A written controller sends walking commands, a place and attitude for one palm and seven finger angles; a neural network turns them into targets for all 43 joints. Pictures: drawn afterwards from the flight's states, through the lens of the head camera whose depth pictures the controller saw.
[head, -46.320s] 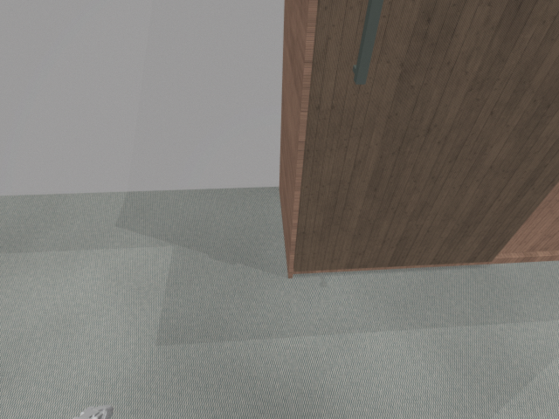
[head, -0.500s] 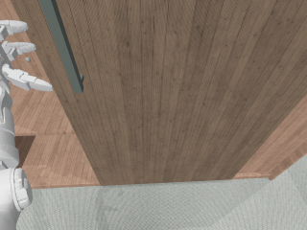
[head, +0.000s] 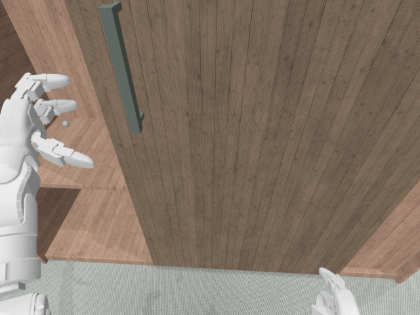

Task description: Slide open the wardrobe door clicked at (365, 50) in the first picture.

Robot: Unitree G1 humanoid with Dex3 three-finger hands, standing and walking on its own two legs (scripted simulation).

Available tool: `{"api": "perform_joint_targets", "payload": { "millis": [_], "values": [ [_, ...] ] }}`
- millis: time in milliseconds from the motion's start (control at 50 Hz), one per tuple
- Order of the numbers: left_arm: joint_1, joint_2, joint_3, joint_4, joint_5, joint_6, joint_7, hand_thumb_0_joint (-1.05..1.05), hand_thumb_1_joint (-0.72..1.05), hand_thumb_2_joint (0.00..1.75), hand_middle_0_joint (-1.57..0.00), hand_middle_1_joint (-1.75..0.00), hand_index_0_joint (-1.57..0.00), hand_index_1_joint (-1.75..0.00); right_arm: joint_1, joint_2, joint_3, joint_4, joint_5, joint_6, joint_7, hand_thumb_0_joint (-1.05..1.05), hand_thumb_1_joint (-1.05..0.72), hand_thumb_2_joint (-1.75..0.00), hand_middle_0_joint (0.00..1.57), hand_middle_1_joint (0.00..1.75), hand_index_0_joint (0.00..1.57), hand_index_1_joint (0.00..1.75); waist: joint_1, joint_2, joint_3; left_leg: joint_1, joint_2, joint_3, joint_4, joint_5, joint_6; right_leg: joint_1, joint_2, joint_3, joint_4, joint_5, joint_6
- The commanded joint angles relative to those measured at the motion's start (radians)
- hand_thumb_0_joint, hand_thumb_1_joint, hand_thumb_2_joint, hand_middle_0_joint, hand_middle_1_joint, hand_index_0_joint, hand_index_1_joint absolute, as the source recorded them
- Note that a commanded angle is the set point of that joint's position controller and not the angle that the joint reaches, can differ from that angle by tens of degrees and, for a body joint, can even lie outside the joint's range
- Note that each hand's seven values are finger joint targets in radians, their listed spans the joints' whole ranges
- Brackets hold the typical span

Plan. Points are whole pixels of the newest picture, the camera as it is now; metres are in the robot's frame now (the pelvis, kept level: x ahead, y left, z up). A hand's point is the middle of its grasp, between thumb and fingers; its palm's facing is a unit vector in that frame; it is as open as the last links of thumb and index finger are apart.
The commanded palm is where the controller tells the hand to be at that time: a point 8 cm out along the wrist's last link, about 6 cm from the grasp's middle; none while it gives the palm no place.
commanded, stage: slip the hand off the handle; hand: left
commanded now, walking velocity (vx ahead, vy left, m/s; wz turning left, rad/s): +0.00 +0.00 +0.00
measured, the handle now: (127, 74) +0.48 +0.22 +0.25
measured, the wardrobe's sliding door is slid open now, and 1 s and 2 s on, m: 0.54 0.54 0.54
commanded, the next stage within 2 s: draw the hand back to the body in 0.28 s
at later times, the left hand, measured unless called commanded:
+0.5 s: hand (72, 128) +0.33 +0.27 +0.22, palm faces +0.20 -0.98 -0.03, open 14.7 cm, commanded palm +0.28 +0.32 +0.22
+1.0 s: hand (40, 176) +0.24 +0.28 +0.20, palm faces +0.36 -0.92 -0.16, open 14.3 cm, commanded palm +0.20 +0.32 +0.20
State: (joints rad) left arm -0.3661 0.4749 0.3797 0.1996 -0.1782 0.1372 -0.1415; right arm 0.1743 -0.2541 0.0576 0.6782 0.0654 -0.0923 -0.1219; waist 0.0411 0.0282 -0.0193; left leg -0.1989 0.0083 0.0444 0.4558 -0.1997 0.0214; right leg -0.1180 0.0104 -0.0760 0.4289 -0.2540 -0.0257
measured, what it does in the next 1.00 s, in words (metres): stands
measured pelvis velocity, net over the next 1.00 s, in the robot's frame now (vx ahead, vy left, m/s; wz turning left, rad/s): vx -0.01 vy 0.01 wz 0.01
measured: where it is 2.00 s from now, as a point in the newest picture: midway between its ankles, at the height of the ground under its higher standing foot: outside the picture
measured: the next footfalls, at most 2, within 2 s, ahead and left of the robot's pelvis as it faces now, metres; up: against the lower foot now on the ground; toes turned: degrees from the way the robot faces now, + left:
none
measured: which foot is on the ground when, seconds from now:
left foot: down 0.00-1.00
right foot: down 0.00-1.00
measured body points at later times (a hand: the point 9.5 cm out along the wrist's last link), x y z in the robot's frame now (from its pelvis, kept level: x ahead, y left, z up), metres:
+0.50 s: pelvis +0.00 -0.02 +0.00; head -0.03 -0.03 +0.45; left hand +0.31 +0.32 +0.23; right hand +0.14 -0.28 -0.10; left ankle +0.03 +0.10 -0.74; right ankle -0.01 -0.10 -0.74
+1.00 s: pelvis -0.01 +0.01 +0.00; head -0.06 +0.00 +0.45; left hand +0.22 +0.33 +0.21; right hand +0.22 -0.19 -0.04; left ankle +0.03 +0.10 -0.74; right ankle -0.01 -0.10 -0.74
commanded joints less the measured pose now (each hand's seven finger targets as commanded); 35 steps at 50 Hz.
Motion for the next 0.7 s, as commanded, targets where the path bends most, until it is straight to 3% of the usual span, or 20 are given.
{"api": "perform_joint_targets", "payload": {
  "millis": [0, 40, 100, 120, 240, 260, 340, 380, 400, 440, 480, 540, 620, 660, 680],
  "values": [
    [-0.383, 0.255, 0.072, -0.251, -0.009, -0.076, 0.009, 0.00, -0.55, 0.20, -0.25, -1.15, -0.25, -1.15, -0.105, -0.129, -0.044, -0.136, -0.001, -0.057, -0.021, 0.00, -0.90, -0.90, 0.20, 0.30, 0.20, 0.30, -0.027, 0.050, -0.147, 0.139, 0.008, -0.058, -0.070, 0.075, 0.009, -0.083, 0.010, 0.061, -0.087, 0.068, 0.004],
    [-0.396, 0.255, 0.069, -0.271, -0.005, -0.093, 0.017, 0.00, -0.55, 0.20, -0.25, -1.15, -0.25, -1.15, -0.114, -0.124, -0.040, -0.135, -0.003, -0.061, -0.022, 0.00, -0.90, -0.90, 0.20, 0.30, 0.20, 0.30, -0.028, 0.071, -0.160, 0.145, 0.005, -0.056, -0.068, 0.076, 0.008, -0.075, 0.008, 0.062, -0.086, 0.066, 0.004],
    [-0.410, 0.266, 0.081, -0.274, -0.001, -0.121, 0.030, 0.00, -0.55, 0.20, -0.25, -1.15, -0.25, -1.15, -0.112, -0.122, -0.040, -0.127, -0.009, -0.070, -0.022, 0.00, -0.90, -0.90, 0.20, 0.30, 0.20, 0.30, -0.027, 0.055, -0.172, 0.149, 0.004, -0.051, -0.062, 0.087, 0.011, -0.065, 0.007, 0.067, -0.087, 0.079, 0.007],
    [-0.403, 0.306, 0.117, -0.257, -0.002, -0.124, 0.033, 0.00, -0.55, 0.20, -0.25, -1.15, -0.25, -1.15, -0.108, -0.127, -0.042, -0.120, -0.011, -0.071, -0.024, 0.00, -0.90, -0.90, 0.20, 0.30, 0.20, 0.30, -0.023, 0.046, -0.185, 0.142, 0.003, -0.047, -0.060, 0.084, 0.012, -0.054, 0.005, 0.071, -0.087, 0.082, 0.010],
    [-0.349, 0.318, 0.118, -0.147, -0.008, -0.093, 0.000, 0.00, -0.55, 0.20, -0.25, -1.15, -0.25, -1.15, -0.104, -0.132, -0.041, -0.108, -0.002, -0.069, -0.027, 0.00, -0.90, -0.90, 0.20, 0.30, 0.20, 0.30, -0.023, 0.050, -0.133, 0.086, 0.000, -0.030, -0.054, 0.071, 0.011, -0.045, -0.012, 0.087, -0.089, 0.103, 0.018],
    [-0.339, 0.313, 0.116, -0.129, -0.012, -0.090, -0.008, 0.00, -0.55, 0.20, -0.25, -1.15, -0.25, -1.15, -0.101, -0.133, -0.042, -0.107, 0.000, -0.069, -0.026, 0.00, -0.90, -0.90, 0.20, 0.30, 0.20, 0.30, -0.024, 0.023, -0.127, 0.079, 0.002, -0.029, -0.047, 0.074, 0.012, -0.042, -0.013, 0.090, -0.088, 0.114, 0.020],
    [-0.334, 0.321, 0.128, -0.163, -0.031, -0.098, -0.031, 0.00, -0.55, 0.20, -0.25, -1.15, -0.25, -1.15, -0.097, -0.135, -0.048, -0.120, 0.004, -0.076, -0.023, 0.00, -0.90, -0.90, 0.20, 0.30, 0.20, 0.30, -0.020, 0.017, -0.155, 0.076, -0.001, -0.033, -0.036, 0.093, 0.014, -0.035, -0.017, 0.099, -0.070, 0.160, 0.027],
    [-0.314, 0.351, 0.173, -0.200, -0.042, -0.121, -0.031, 0.00, -0.55, 0.20, -0.25, -1.15, -0.25, -1.15, -0.090, -0.137, -0.054, -0.124, 0.001, -0.082, -0.019, 0.00, -0.90, -0.90, 0.20, 0.30, 0.20, 0.30, -0.010, 0.009, -0.191, 0.078, 0.000, -0.035, -0.022, 0.119, 0.014, -0.010, -0.024, 0.110, -0.052, 0.229, 0.034],
    [-0.227, 0.357, 0.205, -0.030, -0.145, 0.030, -0.103, 0.00, -0.55, 0.20, -0.25, -1.15, -0.25, -1.15, -0.126, -0.166, -0.054, -0.129, 0.033, -0.077, -0.025, 0.00, -0.90, -0.90, 0.20, 0.30, 0.20, 0.30, 0.019, -0.036, -0.256, 0.069, -0.004, -0.054, -0.028, 0.103, 0.014, 0.079, -0.048, 0.135, -0.058, 0.283, 0.047],
    [-0.318, 0.403, 0.225, -0.174, -0.168, 0.140, -0.164, 0.00, -0.55, 0.20, -0.25, -1.15, -0.25, -1.15, -0.150, -0.161, -0.051, -0.157, 0.045, -0.078, -0.036, 0.00, -0.90, -0.90, 0.20, 0.30, 0.20, 0.30, 0.024, -0.022, -0.276, 0.085, -0.005, -0.052, -0.020, 0.129, 0.017, 0.095, -0.058, 0.145, -0.059, 0.342, 0.072],
    [-0.269, 0.403, 0.226, -0.179, -0.178, 0.214, -0.201, 0.00, -0.55, 0.20, -0.25, -1.15, -0.25, -1.15, -0.165, -0.163, -0.041, -0.174, 0.049, -0.083, -0.031, 0.00, -0.90, -0.90, 0.20, 0.30, 0.20, 0.30, 0.032, 0.012, -0.255, 0.081, -0.005, -0.061, -0.009, 0.165, 0.020, 0.085, -0.061, 0.149, -0.044, 0.400, 0.088],
    [-0.197, 0.323, 0.171, -0.347, -0.147, 0.209, -0.163, 0.00, -0.55, 0.20, -0.25, -1.15, -0.25, -1.15, -0.179, -0.138, -0.035, -0.211, 0.041, -0.092, -0.015, 0.00, -0.90, -0.90, 0.20, 0.30, 0.20, 0.30, 0.025, 0.079, -0.205, 0.116, -0.003, -0.054, -0.010, 0.201, 0.015, 0.020, -0.037, 0.113, -0.033, 0.372, 0.060],
    [-0.099, 0.279, 0.198, -0.370, -0.173, 0.170, -0.108, 0.00, -0.55, 0.20, -0.25, -1.15, -0.25, -1.15, -0.172, -0.147, -0.042, -0.200, 0.031, -0.094, -0.011, 0.00, -0.90, -0.90, 0.20, 0.30, 0.20, 0.30, 0.017, -0.011, -0.135, 0.111, 0.006, -0.065, -0.031, 0.152, 0.013, -0.031, -0.010, 0.077, -0.052, 0.239, 0.035],
    [-0.093, 0.272, 0.198, -0.362, -0.184, 0.174, -0.102, 0.00, -0.55, 0.20, -0.25, -1.15, -0.25, -1.15, -0.179, -0.154, -0.043, -0.190, 0.029, -0.095, -0.018, 0.00, -0.90, -0.90, 0.20, 0.30, 0.20, 0.30, 0.019, -0.039, -0.112, 0.112, 0.007, -0.064, -0.034, 0.125, 0.016, -0.047, -0.004, 0.076, -0.065, 0.173, 0.030],
    [-0.098, 0.279, 0.203, -0.364, -0.183, 0.180, -0.101, 0.00, -0.55, 0.20, -0.25, -1.15, -0.25, -1.15, -0.185, -0.154, -0.043, -0.188, 0.029, -0.096, -0.020, 0.00, -0.90, -0.90, 0.20, 0.30, 0.20, 0.30, 0.020, -0.023, -0.109, 0.109, 0.006, -0.065, -0.040, 0.115, 0.017, -0.051, -0.007, 0.079, -0.070, 0.155, 0.030]
  ]
}}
